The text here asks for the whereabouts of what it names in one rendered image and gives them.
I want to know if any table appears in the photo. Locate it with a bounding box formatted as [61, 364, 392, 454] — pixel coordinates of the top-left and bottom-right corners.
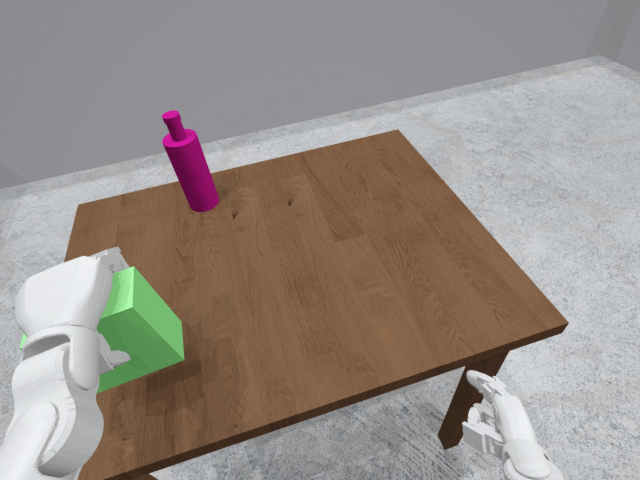
[64, 129, 569, 480]

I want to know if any left robot forearm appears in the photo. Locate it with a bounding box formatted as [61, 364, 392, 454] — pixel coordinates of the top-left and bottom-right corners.
[0, 326, 104, 480]

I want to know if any robot left hand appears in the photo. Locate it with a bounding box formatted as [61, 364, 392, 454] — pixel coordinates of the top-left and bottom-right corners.
[15, 247, 131, 376]

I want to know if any sponge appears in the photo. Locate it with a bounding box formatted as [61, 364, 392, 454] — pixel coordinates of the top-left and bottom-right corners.
[20, 266, 184, 393]

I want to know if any robot right hand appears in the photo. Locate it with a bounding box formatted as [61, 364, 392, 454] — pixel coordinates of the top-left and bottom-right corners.
[462, 370, 538, 460]

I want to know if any right robot forearm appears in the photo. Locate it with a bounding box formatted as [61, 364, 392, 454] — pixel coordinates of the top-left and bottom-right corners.
[502, 440, 563, 480]

